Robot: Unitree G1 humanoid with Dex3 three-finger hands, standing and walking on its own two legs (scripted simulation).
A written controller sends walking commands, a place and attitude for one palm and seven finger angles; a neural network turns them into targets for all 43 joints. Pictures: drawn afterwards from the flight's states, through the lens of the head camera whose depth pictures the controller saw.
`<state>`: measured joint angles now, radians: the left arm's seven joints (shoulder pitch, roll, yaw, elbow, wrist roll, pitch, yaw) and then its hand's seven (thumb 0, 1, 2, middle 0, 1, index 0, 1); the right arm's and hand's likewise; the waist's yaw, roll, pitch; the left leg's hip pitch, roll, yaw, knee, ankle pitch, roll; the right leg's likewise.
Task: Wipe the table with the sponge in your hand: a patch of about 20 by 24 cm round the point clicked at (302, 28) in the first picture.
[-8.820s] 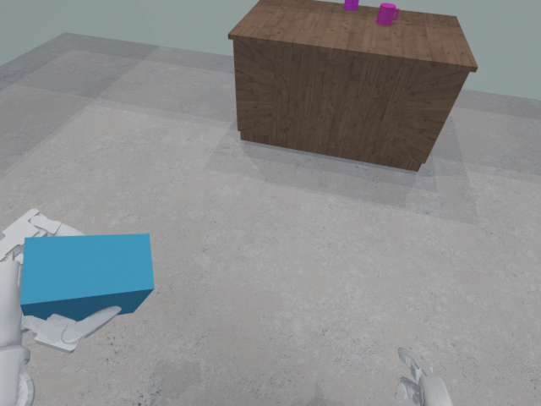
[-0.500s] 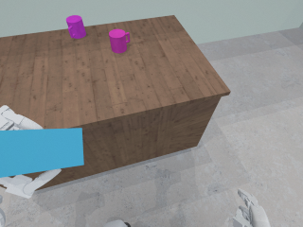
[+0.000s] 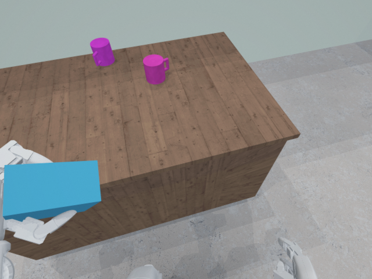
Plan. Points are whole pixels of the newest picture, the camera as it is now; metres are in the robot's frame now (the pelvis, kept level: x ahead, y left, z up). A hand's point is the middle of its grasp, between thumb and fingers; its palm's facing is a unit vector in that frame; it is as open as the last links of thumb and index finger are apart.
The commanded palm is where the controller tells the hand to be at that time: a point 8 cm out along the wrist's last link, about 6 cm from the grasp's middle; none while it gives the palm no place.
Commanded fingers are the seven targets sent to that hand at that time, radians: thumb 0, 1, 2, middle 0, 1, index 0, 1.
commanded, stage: come to a stop and stand still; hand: left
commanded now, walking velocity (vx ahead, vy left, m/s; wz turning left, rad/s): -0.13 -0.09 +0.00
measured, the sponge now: (65, 191) +0.23 +0.20 +0.14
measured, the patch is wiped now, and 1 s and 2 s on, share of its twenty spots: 0.00 0.00 0.00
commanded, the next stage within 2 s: look again from close up in 0.88 s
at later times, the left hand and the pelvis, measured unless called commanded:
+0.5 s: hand (30, 203) +0.20 +0.24 +0.15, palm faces +0.35 -0.84 -0.42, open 10.3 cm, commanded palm +0.16 +0.28 +0.17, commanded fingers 0.00 0.10 1.30 -1.20 -1.60 -1.20 -1.60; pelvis -0.01 +0.01 -0.01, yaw -2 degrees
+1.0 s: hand (28, 214) +0.19 +0.23 +0.16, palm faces +0.32 -0.85 -0.42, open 10.3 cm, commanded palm +0.13 +0.28 +0.17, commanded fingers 0.00 0.10 1.30 -1.20 -1.60 -1.20 -1.60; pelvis -0.04 +0.01 +0.00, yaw -2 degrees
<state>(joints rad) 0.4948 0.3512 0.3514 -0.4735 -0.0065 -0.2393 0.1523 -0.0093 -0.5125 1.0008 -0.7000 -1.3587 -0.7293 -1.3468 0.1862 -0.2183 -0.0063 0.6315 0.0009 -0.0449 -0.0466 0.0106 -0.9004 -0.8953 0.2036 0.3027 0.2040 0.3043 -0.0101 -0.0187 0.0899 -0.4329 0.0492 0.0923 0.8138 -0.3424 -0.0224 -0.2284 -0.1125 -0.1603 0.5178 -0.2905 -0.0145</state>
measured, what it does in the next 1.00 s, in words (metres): steps on the spot: left foot, then right foot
